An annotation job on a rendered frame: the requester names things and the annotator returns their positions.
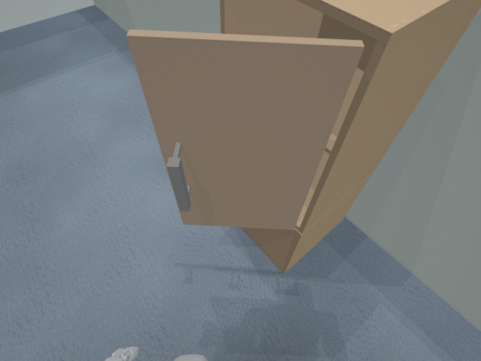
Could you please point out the cupboard door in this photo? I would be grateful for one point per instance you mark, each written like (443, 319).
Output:
(253, 113)

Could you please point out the handle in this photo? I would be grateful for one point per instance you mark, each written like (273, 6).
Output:
(175, 170)

